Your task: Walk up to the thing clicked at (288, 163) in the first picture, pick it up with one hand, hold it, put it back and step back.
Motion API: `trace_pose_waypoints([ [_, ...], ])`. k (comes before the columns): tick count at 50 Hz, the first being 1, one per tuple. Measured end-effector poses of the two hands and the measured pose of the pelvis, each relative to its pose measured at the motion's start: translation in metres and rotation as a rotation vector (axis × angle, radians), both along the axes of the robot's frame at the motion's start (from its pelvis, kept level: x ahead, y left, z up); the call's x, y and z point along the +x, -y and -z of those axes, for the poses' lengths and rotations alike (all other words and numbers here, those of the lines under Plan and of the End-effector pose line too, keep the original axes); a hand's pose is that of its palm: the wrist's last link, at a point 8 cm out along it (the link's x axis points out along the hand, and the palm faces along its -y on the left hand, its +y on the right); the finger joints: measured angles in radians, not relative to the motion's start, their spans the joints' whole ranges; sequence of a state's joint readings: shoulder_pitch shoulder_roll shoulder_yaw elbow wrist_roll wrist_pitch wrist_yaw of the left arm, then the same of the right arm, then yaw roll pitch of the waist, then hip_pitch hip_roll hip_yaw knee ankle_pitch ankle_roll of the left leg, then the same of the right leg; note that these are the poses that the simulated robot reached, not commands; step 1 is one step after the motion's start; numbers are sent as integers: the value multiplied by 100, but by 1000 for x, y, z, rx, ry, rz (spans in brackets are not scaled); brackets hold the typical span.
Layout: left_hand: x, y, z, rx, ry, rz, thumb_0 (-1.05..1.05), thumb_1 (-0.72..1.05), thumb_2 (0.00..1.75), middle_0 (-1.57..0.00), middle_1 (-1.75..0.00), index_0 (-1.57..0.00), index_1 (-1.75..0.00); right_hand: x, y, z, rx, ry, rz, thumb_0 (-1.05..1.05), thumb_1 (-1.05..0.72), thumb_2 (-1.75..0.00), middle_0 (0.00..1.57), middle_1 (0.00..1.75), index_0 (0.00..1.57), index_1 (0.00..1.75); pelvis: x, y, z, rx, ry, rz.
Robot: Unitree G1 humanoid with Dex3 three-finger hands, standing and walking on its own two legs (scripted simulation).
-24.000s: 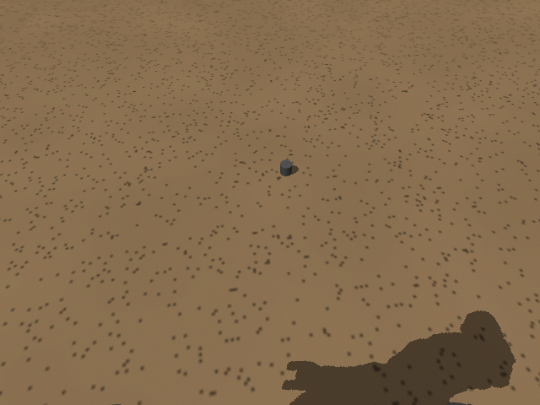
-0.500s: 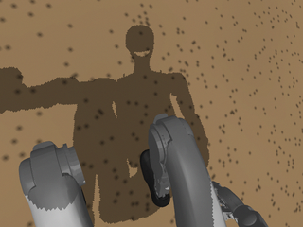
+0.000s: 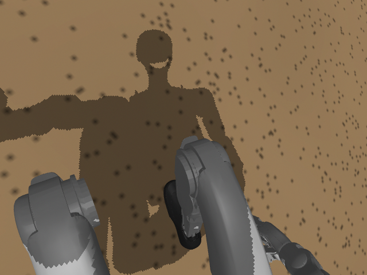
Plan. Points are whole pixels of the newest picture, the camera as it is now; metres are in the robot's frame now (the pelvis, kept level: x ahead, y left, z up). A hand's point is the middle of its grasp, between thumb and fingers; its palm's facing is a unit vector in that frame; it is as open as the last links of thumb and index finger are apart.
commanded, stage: rest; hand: left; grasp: from above
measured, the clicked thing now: out of the picture +0.41 +0.36 -0.25
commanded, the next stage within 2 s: open in 0.32 s
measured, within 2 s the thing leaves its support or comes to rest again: rests again in 0.02 s
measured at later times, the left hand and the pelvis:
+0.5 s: hand out of the picture +0.40 +0.35 -0.24, palm faces -0.44 -0.19 -0.88, open 8.2 cm; pelvis +0.00 +0.01 +0.00, yaw -1 degrees
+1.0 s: hand out of the picture +0.40 +0.36 -0.25, palm faces -0.44 -0.19 -0.88, open 13.1 cm; pelvis +0.00 +0.00 +0.00, yaw -1 degrees
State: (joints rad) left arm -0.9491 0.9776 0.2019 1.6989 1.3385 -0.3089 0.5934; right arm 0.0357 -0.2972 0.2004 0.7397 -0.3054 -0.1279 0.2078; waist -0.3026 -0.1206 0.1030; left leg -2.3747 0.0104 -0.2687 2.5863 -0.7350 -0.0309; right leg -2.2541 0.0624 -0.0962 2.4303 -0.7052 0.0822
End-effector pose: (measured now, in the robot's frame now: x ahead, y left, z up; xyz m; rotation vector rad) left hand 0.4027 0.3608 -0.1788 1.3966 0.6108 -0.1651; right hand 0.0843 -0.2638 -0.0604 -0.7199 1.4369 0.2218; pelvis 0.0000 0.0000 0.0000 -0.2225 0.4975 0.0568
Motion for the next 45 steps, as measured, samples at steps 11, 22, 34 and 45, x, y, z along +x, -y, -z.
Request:
trace_pose_waypoints([
  [11, 4, 6, 8, 5, 24, 26, -1, 16, 51, -63, -78, -81, -66, -3, -6, -5, 10, 4, -33, 0, -91, -90, 20, 30, 20, 30, -2, -4, 3, -13, 15, 5],
  [22, 5, 4, 8, 6, 19, -1, -1, 16, 51, -63, -78, -81, -66, 2, -10, -3, 45, 22, -64, 0, -91, -90, 20, 30, 20, 30, -2, -5, 4, -19, 24, 9],
  [34, 2, 2, 9, -1, 3, -13, -1, 3, 60, -54, -83, -57, -72, 0, -9, -5, 48, 10, -67, 0, -91, -90, 20, 30, 20, 30, -2, -3, 2, -17, 27, 10],
  [45, 4, 0, 10, 8, 13, 2, 0, -25, 79, -32, -85, -32, -83, -4, -6, -8, 28, 2, -66, 0, -90, -90, 20, 30, 20, 30, -3, -4, 3, -20, 31, 11],
])
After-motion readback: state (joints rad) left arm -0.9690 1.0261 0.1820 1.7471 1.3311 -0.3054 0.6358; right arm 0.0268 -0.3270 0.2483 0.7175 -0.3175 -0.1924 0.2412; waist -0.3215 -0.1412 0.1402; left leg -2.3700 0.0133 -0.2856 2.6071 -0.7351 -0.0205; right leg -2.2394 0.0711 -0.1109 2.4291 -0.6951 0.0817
